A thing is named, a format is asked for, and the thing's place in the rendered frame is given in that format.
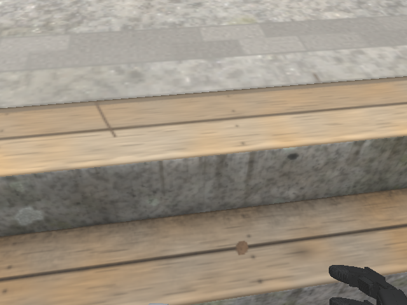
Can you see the robot right hand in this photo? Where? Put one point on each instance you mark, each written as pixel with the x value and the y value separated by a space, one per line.
pixel 368 281

